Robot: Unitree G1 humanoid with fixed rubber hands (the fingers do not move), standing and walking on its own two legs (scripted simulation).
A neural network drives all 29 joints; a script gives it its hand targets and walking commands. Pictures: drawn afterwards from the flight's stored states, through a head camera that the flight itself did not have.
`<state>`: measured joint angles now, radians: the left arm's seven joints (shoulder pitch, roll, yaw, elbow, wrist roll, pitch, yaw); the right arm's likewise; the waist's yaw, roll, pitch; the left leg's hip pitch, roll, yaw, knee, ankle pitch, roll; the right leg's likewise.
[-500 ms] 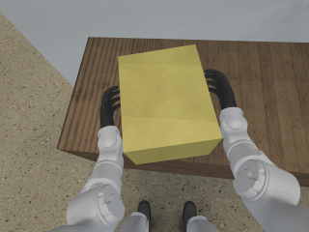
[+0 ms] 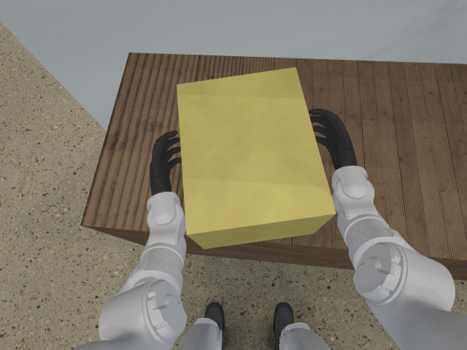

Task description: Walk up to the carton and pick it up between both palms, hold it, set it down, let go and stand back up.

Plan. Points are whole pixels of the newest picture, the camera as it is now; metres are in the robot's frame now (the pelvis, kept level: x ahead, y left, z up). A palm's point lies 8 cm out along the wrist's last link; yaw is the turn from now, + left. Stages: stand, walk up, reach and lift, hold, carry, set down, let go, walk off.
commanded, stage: set down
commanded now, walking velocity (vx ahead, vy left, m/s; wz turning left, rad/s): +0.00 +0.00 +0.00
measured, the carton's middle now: (247, 162) +0.43 +0.03 -0.08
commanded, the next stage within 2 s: none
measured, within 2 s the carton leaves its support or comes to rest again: neither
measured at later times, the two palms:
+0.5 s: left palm (150, 177) +0.39 +0.21 -0.05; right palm (366, 135) +0.48 -0.18 -0.04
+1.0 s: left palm (138, 169) +0.39 +0.22 -0.02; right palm (376, 131) +0.48 -0.19 -0.02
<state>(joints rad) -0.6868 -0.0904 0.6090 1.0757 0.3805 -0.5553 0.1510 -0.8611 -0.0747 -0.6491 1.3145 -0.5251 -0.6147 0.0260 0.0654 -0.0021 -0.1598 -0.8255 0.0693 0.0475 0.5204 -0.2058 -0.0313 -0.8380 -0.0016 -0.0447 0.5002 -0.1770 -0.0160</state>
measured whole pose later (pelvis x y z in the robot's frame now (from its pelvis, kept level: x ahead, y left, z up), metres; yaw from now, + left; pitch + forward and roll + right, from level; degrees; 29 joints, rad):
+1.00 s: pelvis -0.03 -0.02 -0.04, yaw -1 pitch +34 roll +1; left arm -0.93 0.18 0.07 1.30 -0.31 -0.35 0.08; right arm -1.07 -0.43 0.26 1.43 0.45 -0.36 0.06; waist 0.20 -0.01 -0.29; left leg -1.11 0.11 0.04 0.83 -0.31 -0.06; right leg -1.15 0.02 -0.03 0.84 -0.28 -0.04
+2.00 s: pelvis -0.02 -0.01 +0.01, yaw +0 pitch +18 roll -1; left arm -0.52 0.12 0.08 0.85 -0.18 -0.21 0.12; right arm -0.72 -0.47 0.20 1.20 0.46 -0.31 0.13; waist 0.13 0.03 -0.16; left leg -0.63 0.09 0.04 0.53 -0.21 -0.05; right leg -0.64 0.02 -0.05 0.49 -0.17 -0.03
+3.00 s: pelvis +0.00 -0.01 +0.01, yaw +0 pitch +5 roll +1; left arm 0.02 0.08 0.05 0.65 -0.12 -0.41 0.14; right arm -0.12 -0.40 0.22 1.05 0.47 -0.63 0.19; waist 0.06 0.01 -0.03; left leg -0.34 0.08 0.05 0.57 -0.30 -0.05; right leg -0.38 0.01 -0.04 0.60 -0.30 -0.03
